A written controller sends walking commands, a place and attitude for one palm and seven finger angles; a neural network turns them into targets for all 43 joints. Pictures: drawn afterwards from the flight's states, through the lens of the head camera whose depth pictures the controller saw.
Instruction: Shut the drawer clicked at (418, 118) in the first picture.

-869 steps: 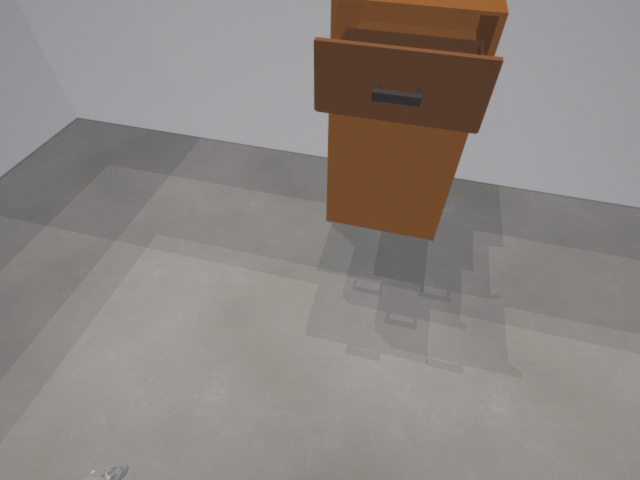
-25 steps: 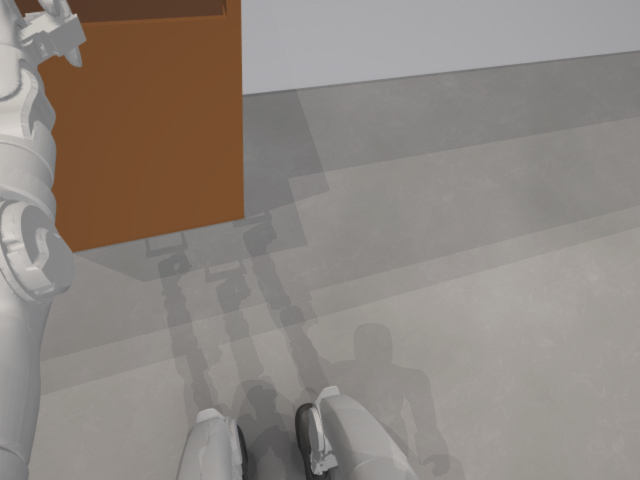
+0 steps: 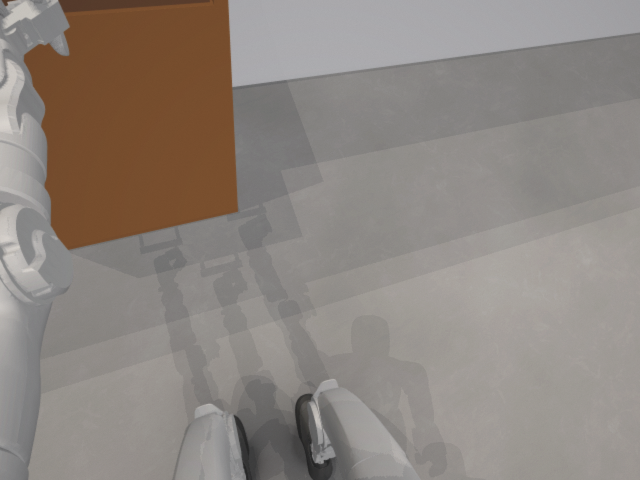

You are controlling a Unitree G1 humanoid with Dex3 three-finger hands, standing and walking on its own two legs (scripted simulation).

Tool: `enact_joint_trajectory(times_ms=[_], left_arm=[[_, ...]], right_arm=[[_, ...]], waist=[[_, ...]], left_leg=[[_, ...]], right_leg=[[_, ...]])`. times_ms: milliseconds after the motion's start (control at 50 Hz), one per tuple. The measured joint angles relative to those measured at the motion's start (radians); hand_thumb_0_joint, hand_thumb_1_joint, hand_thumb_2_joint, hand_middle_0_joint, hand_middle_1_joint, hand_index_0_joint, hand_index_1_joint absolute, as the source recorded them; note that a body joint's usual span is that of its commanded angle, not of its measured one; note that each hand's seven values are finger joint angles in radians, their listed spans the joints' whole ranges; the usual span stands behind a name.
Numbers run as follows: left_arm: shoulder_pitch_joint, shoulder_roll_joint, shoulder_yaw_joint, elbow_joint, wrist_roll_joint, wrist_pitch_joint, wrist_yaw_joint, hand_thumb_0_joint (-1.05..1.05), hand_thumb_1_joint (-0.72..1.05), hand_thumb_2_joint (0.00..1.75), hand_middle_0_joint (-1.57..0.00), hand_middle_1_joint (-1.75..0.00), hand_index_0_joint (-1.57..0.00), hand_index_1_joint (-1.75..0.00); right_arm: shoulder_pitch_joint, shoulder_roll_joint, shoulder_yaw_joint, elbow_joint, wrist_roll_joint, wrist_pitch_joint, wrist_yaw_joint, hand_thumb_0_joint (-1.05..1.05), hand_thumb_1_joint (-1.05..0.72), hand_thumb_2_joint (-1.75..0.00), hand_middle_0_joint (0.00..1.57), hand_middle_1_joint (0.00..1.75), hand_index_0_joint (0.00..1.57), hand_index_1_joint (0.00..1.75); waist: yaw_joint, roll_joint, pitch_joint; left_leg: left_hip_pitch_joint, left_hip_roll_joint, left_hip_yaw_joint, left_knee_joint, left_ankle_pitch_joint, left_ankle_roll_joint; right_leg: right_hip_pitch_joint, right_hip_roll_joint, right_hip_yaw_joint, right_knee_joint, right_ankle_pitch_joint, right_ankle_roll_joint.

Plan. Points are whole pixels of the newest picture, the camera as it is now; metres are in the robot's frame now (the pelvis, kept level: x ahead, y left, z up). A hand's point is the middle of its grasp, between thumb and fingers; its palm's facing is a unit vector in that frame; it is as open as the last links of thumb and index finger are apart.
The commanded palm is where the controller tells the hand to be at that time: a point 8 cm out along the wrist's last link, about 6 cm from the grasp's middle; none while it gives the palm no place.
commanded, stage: pull the fist back off the drawer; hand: left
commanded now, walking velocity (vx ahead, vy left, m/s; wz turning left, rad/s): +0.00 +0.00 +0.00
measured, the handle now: out of the picture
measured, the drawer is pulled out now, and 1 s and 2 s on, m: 0.00 0.00 0.00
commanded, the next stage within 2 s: draw the hand back to the body in 0.28 s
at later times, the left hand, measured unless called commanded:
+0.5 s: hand (28, 31) +0.58 +0.18 +0.11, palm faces +0.13 -0.99 -0.02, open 3.3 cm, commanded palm +0.52 +0.21 +0.12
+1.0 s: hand out of the picture +0.39 +0.20 +0.17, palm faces +0.18 -0.97 -0.18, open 3.3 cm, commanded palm +0.34 +0.25 +0.19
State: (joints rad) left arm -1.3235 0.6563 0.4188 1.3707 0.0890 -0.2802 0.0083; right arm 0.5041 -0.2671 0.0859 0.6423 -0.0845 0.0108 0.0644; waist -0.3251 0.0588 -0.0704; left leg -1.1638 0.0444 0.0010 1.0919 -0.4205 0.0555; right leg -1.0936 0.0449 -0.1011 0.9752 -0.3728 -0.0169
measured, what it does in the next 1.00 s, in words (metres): rises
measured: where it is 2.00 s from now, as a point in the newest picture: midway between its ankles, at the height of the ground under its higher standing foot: (278, 463)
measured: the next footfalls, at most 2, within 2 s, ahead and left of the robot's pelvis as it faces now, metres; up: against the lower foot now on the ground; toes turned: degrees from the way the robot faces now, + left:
none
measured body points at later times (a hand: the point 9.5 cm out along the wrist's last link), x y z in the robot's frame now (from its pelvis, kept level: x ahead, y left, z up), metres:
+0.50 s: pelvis +0.06 +0.00 +0.03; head +0.19 +0.02 +0.46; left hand +0.57 +0.23 +0.11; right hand +0.04 -0.26 -0.08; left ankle +0.04 +0.08 -0.65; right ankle +0.04 -0.12 -0.65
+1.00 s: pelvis +0.05 -0.01 +0.07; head +0.06 -0.02 +0.52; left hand +0.37 +0.25 +0.18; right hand +0.21 -0.24 -0.03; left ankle +0.04 +0.08 -0.65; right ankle +0.04 -0.12 -0.65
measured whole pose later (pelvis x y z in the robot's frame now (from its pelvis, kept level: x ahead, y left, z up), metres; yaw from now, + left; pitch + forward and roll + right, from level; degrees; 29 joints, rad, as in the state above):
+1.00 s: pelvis +0.05 -0.01 +0.07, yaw +2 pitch +4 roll -1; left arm -0.18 0.29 0.15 0.30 -0.11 -0.13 0.00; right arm 0.21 -0.26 0.03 0.58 0.05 0.03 -0.03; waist -0.02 0.05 -0.06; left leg -0.38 -0.01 0.04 0.65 -0.35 0.04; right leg -0.35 0.02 -0.04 0.61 -0.33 -0.02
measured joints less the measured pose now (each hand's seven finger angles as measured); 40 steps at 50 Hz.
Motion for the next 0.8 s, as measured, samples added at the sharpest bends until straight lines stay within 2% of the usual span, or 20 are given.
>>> enact_joint_trajectory(times_ms=[160, 280, 400, 460, 580, 660, 800], left_arm=[[0.127, -0.058, 0.026, -0.077, -0.03, -0.019, -0.008, 0.03, 0.84, 0.89, -1.4, -1.6, -1.4, -1.6], [0.247, -0.138, 0.002, -0.151, -0.075, -0.05, -0.013, 0.02, 0.88, 0.89, -1.4, -1.6, -1.4, -1.6], [0.3, -0.182, -0.009, -0.179, -0.092, -0.083, -0.017, 0.02, 0.89, 0.9, -1.4, -1.6, -1.4, -1.6], [0.363, -0.206, -0.018, -0.253, -0.107, -0.09, -0.034, 0.02, 0.9, 0.9, -1.4, -1.6, -1.4, -1.6], [0.602, -0.293, -0.064, -0.485, -0.183, -0.035, -0.061, 0.02, 0.9, 0.9, -1.4, -1.6, -1.4, -1.6], [0.746, -0.342, -0.093, -0.628, -0.212, 0.006, -0.053, 0.02, 0.9, 0.9, -1.4, -1.6, -1.4, -1.6], [0.909, -0.377, -0.147, -0.796, -0.255, 0.048, -0.077, 0.02, 0.9, 0.9, -1.4, -1.6, -1.4, -1.6]], right_arm=[[-0.006, -0.001, -0.016, -0.019, 0.01, 0.027, 0.002, 0.0, -0.91, -0.9, 0.21, 0.3, 0.2, 0.3], [-0.022, 0.001, -0.037, -0.017, 0.018, 0.051, 0.007, 0.0, -0.91, -0.9, 0.21, 0.3, 0.2, 0.3], [-0.062, 0.001, -0.054, -0.012, 0.02, 0.065, 0.006, 0.0, -0.91, -0.9, 0.21, 0.3, 0.2, 0.3], [-0.076, 0.002, -0.066, -0.023, 0.028, 0.079, 0.007, 0.0, -0.91, -0.9, 0.21, 0.3, 0.2, 0.3], [-0.09, 0.009, -0.077, -0.049, 0.072, 0.092, 0.005, 0.0, -0.91, -0.9, 0.2, 0.3, 0.2, 0.3], [-0.114, 0.016, -0.076, -0.059, 0.094, 0.076, -0.007, 0.0, -0.91, -0.9, 0.2, 0.3, 0.2, 0.3], [-0.185, 0.017, -0.071, -0.055, 0.119, 0.039, -0.037, 0.0, -0.91, -0.9, 0.2, 0.3, 0.2, 0.3]], waist=[[0.033, -0.004, -0.009], [0.081, -0.01, -0.021], [0.105, -0.019, -0.032], [0.121, -0.02, -0.039], [0.177, -0.012, -0.051], [0.207, -0.011, -0.05], [0.258, -0.012, -0.04]], left_leg=[[0.085, 0.003, 0.024, -0.051, -0.012, 0.003], [0.169, -0.004, 0.033, -0.095, -0.025, 0.001], [0.215, -0.009, 0.026, -0.109, -0.039, -0.003], [0.243, -0.009, 0.03, -0.123, -0.043, -0.006], [0.374, -0.01, 0.046, -0.208, -0.028, -0.008], [0.465, -0.015, 0.047, -0.259, -0.019, -0.009], [0.589, -0.031, 0.039, -0.316, 0.004, -0.012]], right_leg=[[0.073, 0.005, 0.026, -0.045, -0.006, 0.005], [0.151, 0.001, 0.037, -0.079, -0.022, 0.007], [0.199, -0.003, 0.032, -0.091, -0.041, 0.005], [0.224, -0.001, 0.036, -0.104, -0.044, 0.005], [0.344, 0.003, 0.06, -0.18, -0.026, 0.006], [0.431, 0.0, 0.064, -0.224, -0.017, 0.006], [0.556, -0.012, 0.057, -0.268, -0.01, 0.003]])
